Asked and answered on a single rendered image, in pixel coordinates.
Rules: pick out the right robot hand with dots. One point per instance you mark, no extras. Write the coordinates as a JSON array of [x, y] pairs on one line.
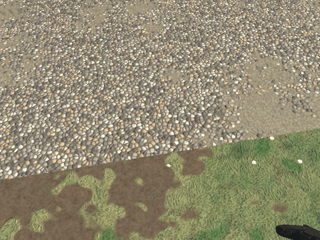
[[298, 232]]

